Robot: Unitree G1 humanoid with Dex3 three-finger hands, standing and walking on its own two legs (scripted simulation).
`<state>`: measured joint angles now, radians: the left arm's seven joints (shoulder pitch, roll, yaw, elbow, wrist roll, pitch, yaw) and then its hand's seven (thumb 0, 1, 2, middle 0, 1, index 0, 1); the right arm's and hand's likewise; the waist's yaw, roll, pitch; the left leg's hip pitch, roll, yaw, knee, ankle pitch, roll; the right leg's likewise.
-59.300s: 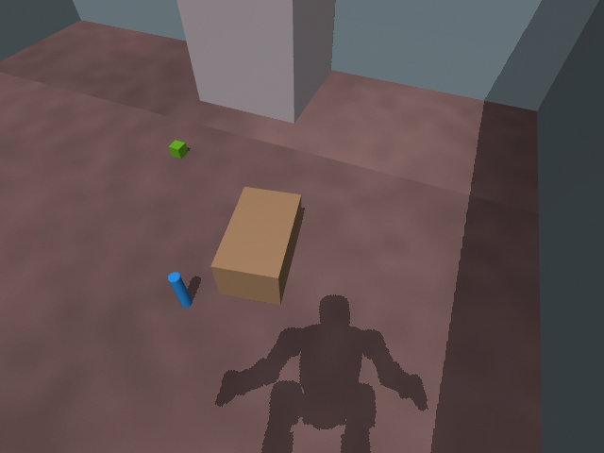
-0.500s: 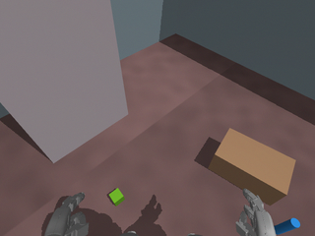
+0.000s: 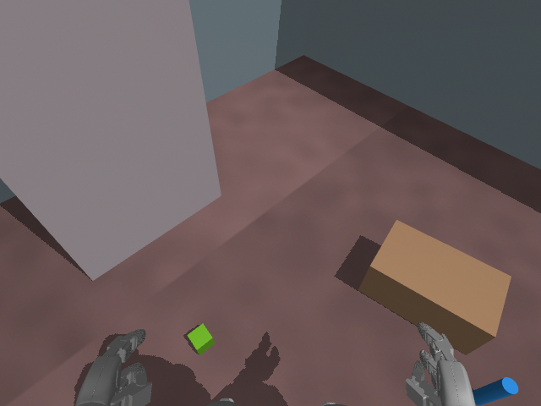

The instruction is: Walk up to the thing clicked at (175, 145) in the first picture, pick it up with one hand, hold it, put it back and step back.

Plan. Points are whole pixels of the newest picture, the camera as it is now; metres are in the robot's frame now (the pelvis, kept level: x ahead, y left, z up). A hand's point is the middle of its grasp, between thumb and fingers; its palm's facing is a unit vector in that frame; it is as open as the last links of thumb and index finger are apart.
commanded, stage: home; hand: left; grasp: from above
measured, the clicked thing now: (201, 339) +0.42 +0.24 -0.69
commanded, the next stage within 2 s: stand in 0.76 s
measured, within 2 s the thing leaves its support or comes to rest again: neither
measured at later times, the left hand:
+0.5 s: hand (150, 384) +0.17 +0.18 -0.05, palm faces +0.04 -0.98 -0.21, open 7.4 cm
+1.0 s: hand (130, 405) +0.15 +0.21 -0.08, palm faces +0.01 -0.95 -0.32, open 7.4 cm
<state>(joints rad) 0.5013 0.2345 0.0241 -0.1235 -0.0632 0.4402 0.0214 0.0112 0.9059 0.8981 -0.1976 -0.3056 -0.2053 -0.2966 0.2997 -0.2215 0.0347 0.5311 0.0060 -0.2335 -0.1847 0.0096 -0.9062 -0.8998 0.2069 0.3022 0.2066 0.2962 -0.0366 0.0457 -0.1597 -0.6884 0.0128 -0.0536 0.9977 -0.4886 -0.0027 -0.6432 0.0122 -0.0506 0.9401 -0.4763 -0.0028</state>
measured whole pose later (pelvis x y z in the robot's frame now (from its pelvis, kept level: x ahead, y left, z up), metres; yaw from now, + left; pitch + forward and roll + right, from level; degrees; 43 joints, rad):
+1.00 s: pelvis -0.01 +0.00 +0.02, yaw +0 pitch +3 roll +0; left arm 0.25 0.27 0.01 0.41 0.05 0.13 0.03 0.01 0.90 0.90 -0.20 -0.31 -0.21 -0.30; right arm 0.19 -0.26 0.01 0.75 -0.09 -0.08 -0.05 0.01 -0.91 -0.90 0.21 0.30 0.21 0.30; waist 0.02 -0.01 -0.01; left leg -0.50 -0.02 -0.02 0.86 -0.42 0.01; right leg -0.48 -0.03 -0.02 0.86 -0.43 0.01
